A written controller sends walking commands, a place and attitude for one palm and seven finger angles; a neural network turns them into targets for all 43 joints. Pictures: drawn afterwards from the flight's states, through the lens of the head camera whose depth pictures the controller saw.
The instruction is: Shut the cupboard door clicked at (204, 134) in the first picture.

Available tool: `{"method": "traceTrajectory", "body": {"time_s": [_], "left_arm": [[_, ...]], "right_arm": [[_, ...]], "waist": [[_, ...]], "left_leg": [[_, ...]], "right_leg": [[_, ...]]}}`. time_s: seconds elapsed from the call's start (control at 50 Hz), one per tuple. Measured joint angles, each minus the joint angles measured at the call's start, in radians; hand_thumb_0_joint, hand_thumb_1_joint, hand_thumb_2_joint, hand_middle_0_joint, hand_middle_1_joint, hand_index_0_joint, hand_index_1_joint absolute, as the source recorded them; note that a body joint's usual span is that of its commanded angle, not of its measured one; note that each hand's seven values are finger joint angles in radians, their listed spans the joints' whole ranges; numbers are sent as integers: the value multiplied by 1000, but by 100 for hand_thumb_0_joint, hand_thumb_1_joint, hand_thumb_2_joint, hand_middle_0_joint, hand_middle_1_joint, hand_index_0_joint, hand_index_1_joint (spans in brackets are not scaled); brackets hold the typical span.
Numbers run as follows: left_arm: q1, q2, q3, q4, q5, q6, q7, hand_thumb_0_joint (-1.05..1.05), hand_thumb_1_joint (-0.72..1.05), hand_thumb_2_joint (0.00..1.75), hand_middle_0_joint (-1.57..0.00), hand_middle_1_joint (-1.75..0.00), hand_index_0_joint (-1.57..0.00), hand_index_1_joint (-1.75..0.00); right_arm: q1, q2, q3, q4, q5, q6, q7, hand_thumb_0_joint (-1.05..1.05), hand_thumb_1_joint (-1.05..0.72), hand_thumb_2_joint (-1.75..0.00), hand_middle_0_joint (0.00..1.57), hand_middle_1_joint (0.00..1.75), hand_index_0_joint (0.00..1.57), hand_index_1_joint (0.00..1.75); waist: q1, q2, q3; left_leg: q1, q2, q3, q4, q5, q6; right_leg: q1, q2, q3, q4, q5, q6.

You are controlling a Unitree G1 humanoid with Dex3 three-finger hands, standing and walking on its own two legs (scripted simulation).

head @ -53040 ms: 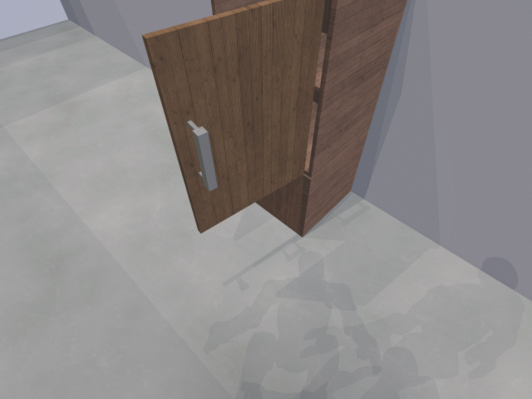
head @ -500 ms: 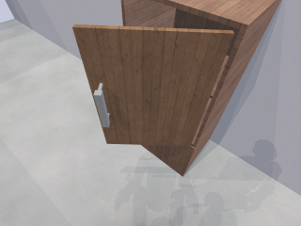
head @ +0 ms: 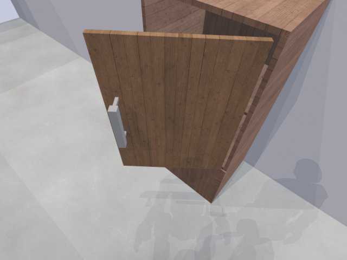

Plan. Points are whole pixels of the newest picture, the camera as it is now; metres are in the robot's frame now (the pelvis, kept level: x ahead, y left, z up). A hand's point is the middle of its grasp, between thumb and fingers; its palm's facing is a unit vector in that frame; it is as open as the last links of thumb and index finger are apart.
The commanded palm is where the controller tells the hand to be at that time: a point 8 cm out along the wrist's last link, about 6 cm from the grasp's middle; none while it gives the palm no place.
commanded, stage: look again from close up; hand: left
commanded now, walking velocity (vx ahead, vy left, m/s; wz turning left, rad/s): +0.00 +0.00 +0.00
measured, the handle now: (119, 123) +0.50 +0.21 -0.03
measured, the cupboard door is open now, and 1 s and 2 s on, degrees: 39 39 39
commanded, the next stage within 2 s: raise the hand and make a fist in 0.30 s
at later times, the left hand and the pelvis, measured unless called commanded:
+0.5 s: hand out of the picture +0.13 +0.17 -0.11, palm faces +0.21 -0.95 -0.21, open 7.4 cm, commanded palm +0.11 +0.21 -0.07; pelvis +0.01 -0.03 -0.01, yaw +1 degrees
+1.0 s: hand (117, 249) +0.15 +0.14 -0.06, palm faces +0.06 -1.00 -0.04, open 5.3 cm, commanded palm +0.13 +0.19 -0.06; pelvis -0.04 -0.07 -0.11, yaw +3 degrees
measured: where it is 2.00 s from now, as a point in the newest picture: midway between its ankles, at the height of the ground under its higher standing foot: outside the picture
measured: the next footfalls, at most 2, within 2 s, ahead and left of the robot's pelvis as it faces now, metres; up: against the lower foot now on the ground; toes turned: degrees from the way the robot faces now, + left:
none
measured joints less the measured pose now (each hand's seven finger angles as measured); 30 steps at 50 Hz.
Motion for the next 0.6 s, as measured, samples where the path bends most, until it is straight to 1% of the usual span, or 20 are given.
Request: {"method": "traceTrajectory", "body": {"time_s": [0.22, 0.4, 0.42, 0.44, 0.46, 0.48, 0.5, 0.52, 0.54, 0.56, 0.6], "left_arm": [[-53, 2, 3, -16, -3, -8, 2, 1, 91, 90, -20, -30, -20, -30], [-58, 6, 5, -21, -5, -10, 3, 1, 91, 90, -20, -30, -20, -30], [-56, 3, 5, -22, -1, -15, 11, 1, 91, 90, -20, -30, -20, -30], [-11, -2, 76, -183, -16, 40, -1, 1, 91, 90, -20, -30, -20, -30], [47, 6, 95, -376, -45, 42, 12, 1, 91, 90, -20, -30, -20, -30], [106, 16, 96, -559, -84, 21, 30, 2, 91, 90, -21, -30, -20, -30], [146, 22, 96, -702, -110, -7, 44, 2, 91, 90, -21, -31, -21, -31], [158, 23, 101, -799, -129, -44, 46, 2, 91, 90, -21, -31, -21, -31], [150, 19, 112, -856, -146, -94, 35, 2, 91, 90, -22, -32, -22, -32], [132, 15, 131, -883, -164, -159, 14, 2, 91, 90, -23, -33, -22, -33], [84, 0, 176, -875, -206, -306, -62, 1, 91, 90, -24, -35, -24, -35]], "right_arm": [[-8, 9, 5, 19, -1, -2, -2, 0, -91, -90, 20, 30, 20, 30], [4, 16, 6, 37, -2, 1, -3, 0, -91, -90, 20, 30, 20, 30], [7, 13, 6, 30, 0, 4, -1, 0, -91, -90, 20, 30, 20, 30], [22, 16, 6, -13, 1, -16, -10, 0, -91, -90, 21, 30, 20, 30], [52, 17, 11, -64, 17, -66, -30, 0, -91, -90, 21, 30, 20, 30], [81, 16, 11, -109, 25, -121, -44, 1, -91, -90, 21, 30, 20, 30], [105, 12, 4, -145, 29, -172, -44, 1, -91, -90, 21, 30, 20, 30], [122, 5, -6, -180, 28, -210, -37, 1, -91, -90, 21, 30, 20, 30], [130, -5, -17, -215, 26, -236, -26, 1, -90, -90, 21, 30, 20, 30], [127, -15, -23, -246, 22, -252, -16, 1, -90, -90, 21, 30, 20, 30], [85, -34, -37, -298, 17, -264, 2, 1, -90, -90, 21, 30, 20, 30]], "waist": [[-10, 2, -8], [-15, 5, -10], [-18, 12, -10], [-25, 7, 7], [-25, -4, 13], [-23, -13, 6], [-25, -17, -10], [-32, -12, -31], [-41, -4, -56], [-47, -1, -86], [-50, 16, -125]], "left_leg": [[17, 19, -7, 2, -14, -22], [26, 33, -11, 0, -20, -39], [14, 39, -16, 18, -26, -42], [1, 42, -22, 46, -36, -44], [-14, 39, -25, 72, -46, -46], [-22, 33, -25, 87, -54, -50], [-32, 25, -27, 99, -59, -54], [-54, 19, -37, 122, -66, -57], [-93, 15, -48, 161, -78, -58], [-148, 13, -52, 211, -95, -60], [-266, 31, -55, 320, -132, -64]], "right_leg": [[19, 19, -6, -2, -13, -19], [27, 33, -10, -5, -19, -34], [25, 39, -15, -6, -18, -36], [13, 41, -23, 23, -24, -38], [-19, 36, -34, 85, -39, -42], [-52, 27, -46, 153, -55, -48], [-80, 17, -56, 201, -62, -50], [-99, 11, -68, 224, -76, -54], [-118, 7, -81, 232, -99, -60], [-147, 4, -87, 239, -135, -64], [-256, 19, -92, 325, -164, -73]]}}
